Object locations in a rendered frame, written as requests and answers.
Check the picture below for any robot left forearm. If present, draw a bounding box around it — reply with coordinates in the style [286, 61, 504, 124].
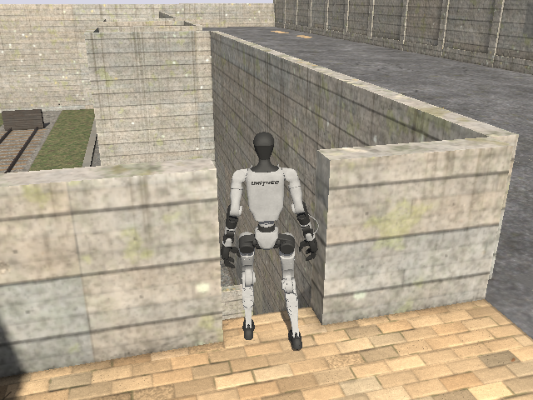
[222, 204, 238, 247]

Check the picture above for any left robot thigh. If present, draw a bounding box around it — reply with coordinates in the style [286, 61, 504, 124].
[239, 232, 256, 286]

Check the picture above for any left robot upper arm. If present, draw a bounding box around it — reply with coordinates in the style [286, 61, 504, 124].
[230, 168, 247, 217]

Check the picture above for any left robot hand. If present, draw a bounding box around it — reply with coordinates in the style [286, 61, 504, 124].
[221, 244, 241, 268]

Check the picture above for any right robot hand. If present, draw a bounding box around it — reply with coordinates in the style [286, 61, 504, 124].
[299, 238, 318, 261]

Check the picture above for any right robot upper arm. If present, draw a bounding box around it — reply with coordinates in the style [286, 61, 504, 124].
[282, 167, 305, 214]

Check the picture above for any left robot foot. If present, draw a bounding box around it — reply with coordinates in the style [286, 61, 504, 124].
[242, 320, 255, 340]

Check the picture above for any robot right forearm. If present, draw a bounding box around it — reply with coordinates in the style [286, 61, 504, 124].
[296, 201, 315, 242]

